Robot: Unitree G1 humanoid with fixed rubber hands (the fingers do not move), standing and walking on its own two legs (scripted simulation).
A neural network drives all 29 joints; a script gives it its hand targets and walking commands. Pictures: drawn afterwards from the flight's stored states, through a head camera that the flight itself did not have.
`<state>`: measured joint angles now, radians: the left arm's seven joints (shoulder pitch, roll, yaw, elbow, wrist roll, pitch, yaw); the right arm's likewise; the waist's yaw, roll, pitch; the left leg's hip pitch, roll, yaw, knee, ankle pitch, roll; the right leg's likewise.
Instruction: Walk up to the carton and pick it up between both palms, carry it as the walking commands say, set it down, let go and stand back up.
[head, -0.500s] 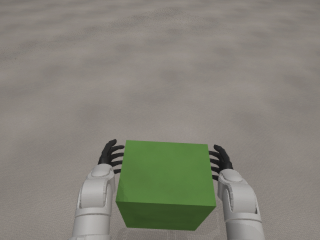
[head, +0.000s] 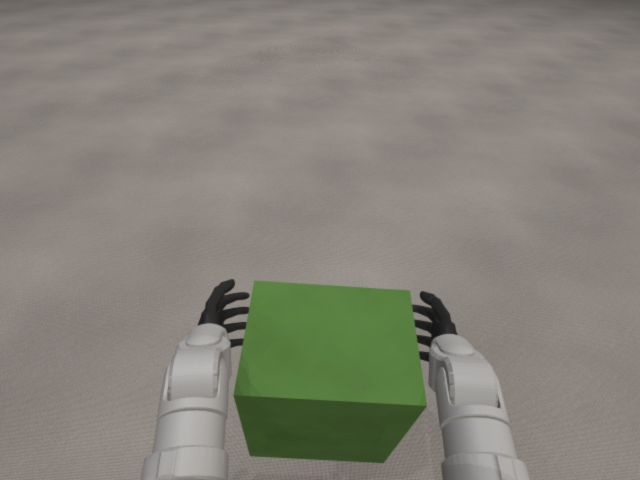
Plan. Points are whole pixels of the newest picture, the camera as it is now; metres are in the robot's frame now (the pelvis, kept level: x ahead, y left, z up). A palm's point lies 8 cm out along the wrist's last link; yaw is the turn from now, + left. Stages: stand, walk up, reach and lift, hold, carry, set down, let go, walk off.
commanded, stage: hold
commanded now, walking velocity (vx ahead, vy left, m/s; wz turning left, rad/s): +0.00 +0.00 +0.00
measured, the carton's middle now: (324, 379) +0.29 +0.01 -0.04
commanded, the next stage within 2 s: set down in 0.30 s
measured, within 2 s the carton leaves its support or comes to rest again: neither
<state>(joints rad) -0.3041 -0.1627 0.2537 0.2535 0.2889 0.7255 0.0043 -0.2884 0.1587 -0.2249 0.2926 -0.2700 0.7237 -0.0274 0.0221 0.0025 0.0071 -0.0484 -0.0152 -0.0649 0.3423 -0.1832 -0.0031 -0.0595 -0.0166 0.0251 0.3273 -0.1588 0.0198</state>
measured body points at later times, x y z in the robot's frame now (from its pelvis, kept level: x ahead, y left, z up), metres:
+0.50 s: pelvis +0.00 -0.01 +0.00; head -0.05 -0.01 +0.45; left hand +0.29 +0.16 +0.03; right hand +0.30 -0.14 +0.02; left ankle +0.01 +0.12 -0.75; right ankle +0.02 -0.14 -0.75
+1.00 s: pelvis -0.03 -0.01 -0.02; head +0.04 -0.01 +0.42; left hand +0.30 +0.16 -0.05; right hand +0.32 -0.14 -0.05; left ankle +0.01 +0.12 -0.75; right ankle +0.02 -0.14 -0.75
